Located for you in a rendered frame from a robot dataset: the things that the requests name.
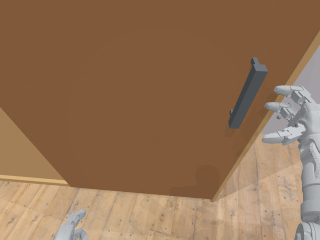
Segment left robot hand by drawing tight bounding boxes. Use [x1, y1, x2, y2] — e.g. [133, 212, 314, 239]
[54, 209, 90, 240]

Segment handle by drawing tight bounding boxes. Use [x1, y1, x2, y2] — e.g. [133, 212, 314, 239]
[228, 57, 268, 129]

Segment robot right forearm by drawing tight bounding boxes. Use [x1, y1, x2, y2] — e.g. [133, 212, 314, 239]
[298, 133, 320, 225]

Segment right robot hand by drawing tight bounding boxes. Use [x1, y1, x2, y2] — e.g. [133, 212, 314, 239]
[261, 85, 320, 146]

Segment wardrobe door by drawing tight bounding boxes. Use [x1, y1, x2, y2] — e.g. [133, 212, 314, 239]
[0, 107, 64, 180]
[0, 0, 320, 200]

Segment robot right upper arm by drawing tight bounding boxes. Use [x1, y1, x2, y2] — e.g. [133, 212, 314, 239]
[294, 221, 320, 240]

